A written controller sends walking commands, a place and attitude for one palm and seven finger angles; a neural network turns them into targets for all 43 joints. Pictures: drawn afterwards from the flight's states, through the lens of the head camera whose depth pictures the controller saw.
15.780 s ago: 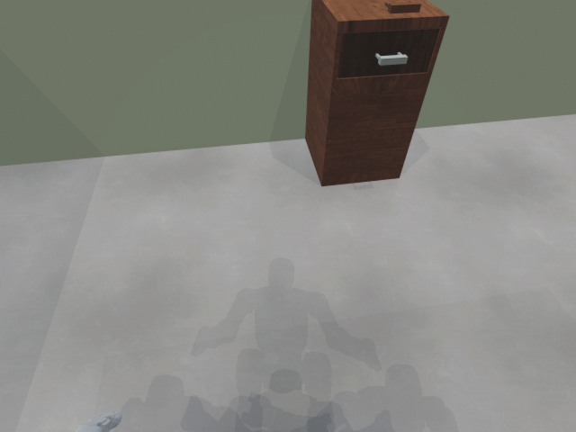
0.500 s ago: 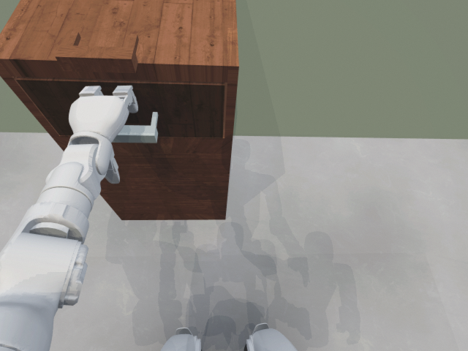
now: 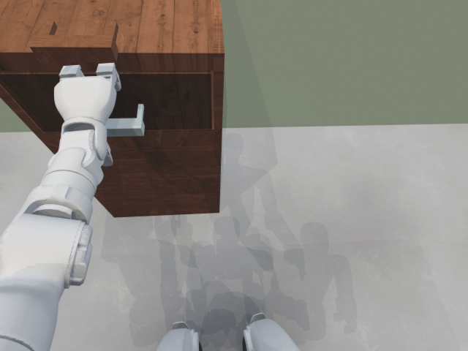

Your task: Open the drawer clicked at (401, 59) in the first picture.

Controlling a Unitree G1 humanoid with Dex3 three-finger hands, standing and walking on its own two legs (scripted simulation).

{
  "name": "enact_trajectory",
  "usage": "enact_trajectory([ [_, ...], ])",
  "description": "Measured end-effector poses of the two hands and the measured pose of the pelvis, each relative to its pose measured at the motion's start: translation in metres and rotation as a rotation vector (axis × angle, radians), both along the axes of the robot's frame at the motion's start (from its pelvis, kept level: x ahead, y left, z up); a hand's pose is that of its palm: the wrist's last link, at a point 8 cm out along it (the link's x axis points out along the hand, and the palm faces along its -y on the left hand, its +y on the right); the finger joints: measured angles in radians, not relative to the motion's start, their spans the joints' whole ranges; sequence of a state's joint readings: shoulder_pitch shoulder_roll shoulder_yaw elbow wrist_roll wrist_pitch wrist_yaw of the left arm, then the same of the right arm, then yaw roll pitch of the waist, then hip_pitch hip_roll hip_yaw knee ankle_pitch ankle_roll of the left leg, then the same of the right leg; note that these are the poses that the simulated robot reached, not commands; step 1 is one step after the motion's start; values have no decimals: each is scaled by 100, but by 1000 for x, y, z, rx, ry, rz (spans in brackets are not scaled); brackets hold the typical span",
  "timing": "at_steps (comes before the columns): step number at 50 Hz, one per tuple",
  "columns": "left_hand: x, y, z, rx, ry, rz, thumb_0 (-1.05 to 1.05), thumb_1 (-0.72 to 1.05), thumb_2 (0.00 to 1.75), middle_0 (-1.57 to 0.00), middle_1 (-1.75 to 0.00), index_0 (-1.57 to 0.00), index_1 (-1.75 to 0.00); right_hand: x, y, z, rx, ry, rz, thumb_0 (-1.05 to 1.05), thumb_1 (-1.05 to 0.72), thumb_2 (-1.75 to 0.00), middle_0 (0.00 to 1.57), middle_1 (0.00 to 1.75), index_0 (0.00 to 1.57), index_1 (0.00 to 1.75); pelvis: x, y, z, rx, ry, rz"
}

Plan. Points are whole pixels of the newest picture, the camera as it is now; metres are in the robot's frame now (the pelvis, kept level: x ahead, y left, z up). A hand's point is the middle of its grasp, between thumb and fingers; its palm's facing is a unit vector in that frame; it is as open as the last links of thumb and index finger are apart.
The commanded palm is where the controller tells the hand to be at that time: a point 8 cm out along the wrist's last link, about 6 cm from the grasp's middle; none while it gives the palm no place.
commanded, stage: move the hooked fingers above the handle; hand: left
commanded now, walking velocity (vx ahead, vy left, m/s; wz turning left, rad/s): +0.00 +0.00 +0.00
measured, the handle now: (116, 118) +0.58 +0.17 -0.03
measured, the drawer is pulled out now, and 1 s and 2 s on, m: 0.00 0.00 0.00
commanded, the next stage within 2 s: lower the fingers behind the handle in 1.88 s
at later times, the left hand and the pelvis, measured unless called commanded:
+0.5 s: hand (86, 130) +0.52 +0.21 +0.02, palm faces -0.06 +0.12 -0.99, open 13.8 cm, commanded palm +0.50 +0.17 +0.08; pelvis -0.01 -0.01 +0.00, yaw +0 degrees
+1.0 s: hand (86, 146) +0.49 +0.21 +0.00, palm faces -0.14 +0.01 -0.99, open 13.9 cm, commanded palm +0.49 +0.18 +0.08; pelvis +0.00 -0.01 +0.01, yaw -1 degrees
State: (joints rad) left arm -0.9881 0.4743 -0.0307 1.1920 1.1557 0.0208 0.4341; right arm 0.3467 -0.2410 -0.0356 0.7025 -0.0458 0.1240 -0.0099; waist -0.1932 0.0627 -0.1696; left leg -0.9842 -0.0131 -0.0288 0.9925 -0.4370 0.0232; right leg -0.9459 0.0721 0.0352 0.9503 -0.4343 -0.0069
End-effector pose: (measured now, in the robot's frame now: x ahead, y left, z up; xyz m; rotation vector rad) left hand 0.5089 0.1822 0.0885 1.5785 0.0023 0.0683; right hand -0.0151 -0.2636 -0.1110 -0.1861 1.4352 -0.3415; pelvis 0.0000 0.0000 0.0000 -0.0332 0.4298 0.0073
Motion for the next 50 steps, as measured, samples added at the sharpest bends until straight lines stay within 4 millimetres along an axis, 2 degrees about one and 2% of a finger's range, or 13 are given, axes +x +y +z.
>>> enact_trajectory([
  [6, -13, 12, -14, 38, 198, 88, 0, -49, 30, -31, -120, -32, -120, 0, 4, 4, 35, 11, -8, 0, -91, -89, 20, 30, 20, 30, 1, -2, 10, 5, -23, -1],
  [11, -25, -25, -15, -81, 251, -135, 0, -49, 30, -32, -120, -32, -120, 6, -3, 12, -7, -10, 11, 0, -90, -89, 20, 30, 20, 30, 5, -5, 13, 6, -42, 14],
  [14, -24, -47, -4, -102, 135, -262, 0, -49, 30, -32, -120, -33, -120, 12, -10, 11, -40, -37, 21, 0, -90, -89, 20, 30, 20, 30, 6, -7, 8, 4, -34, 18],
  [16, -18, -49, 4, -110, 31, -259, 0, -49, 30, -32, -120, -33, -120, 15, -15, 7, -51, -49, 28, 0, -90, -89, 20, 30, 20, 30, 4, -8, 3, 5, -23, 14],
  [21, -3, -13, 2, 22, -77, -7, 0, -49, 30, -32, -120, -32, -120, 20, -18, -7, -22, -50, 35, 0, -91, -89, 20, 30, 20, 30, -4, -9, -5, 13, 7, 1],
  [24, -7, 10, -9, 112, 34, 133, 0, -49, 30, -31, -120, -33, -121, 21, -14, -11, 18, -35, 21, 0, -91, -89, 20, 30, 20, 30, -7, -10, -1, 17, 5, -5],
  [27, -16, 21, -20, 74, 211, 198, 0, -49, 30, -31, -120, -33, -121, 19, -9, -6, 37, -22, 12, 0, -91, -89, 20, 30, 20, 30, -5, -11, 8, 20, -12, -2],
  [32, -23, -8, -8, -49, 276, -10, 0, -49, 30, -32, -120, -31, -120, 20, -10, 9, 3, -31, 35, 0, -91, -89, 20, 30, 20, 30, 5, -13, 15, 14, -37, 26],
  [36, -16, -46, 14, -93, 148, -222, 0, -49, 30, -32, -120, -31, -120, 23, -18, 13, -48, -58, 39, 0, -90, -89, 20, 30, 20, 30, 9, -13, 11, 6, -43, 33],
  [38, -9, -52, 19, -121, 66, -239, 0, -49, 30, -32, -120, -32, -120, 24, -22, 12, -64, -69, 36, 0, -90, -89, 20, 30, 20, 30, 7, -13, 6, 6, -31, 24],
  [43, 1, -31, 2, -39, -35, -82, 0, -49, 30, -33, -122, -31, -120, 21, -22, 0, -45, -63, 26, 0, -91, -89, 20, 30, 20, 30, 1, -10, -3, 14, 5, -10],
  [47, -13, 7, -25, 63, 90, 89, 0, -49, 30, -33, -122, -31, -120, 16, -12, -6, 8, -29, 3, 0, -91, -89, 20, 30, 20, 30, -1, -8, 1, 21, 3, -29],
  [50, -27, 27, -28, 4, 182, 138, 0, -49, 30, -33, -121, -31, -119, 14, -4, -2, 29, -13, -4, 0, -91, -89, 20, 30, 20, 30, 0, -7, 9, 20, -19, -23],
])
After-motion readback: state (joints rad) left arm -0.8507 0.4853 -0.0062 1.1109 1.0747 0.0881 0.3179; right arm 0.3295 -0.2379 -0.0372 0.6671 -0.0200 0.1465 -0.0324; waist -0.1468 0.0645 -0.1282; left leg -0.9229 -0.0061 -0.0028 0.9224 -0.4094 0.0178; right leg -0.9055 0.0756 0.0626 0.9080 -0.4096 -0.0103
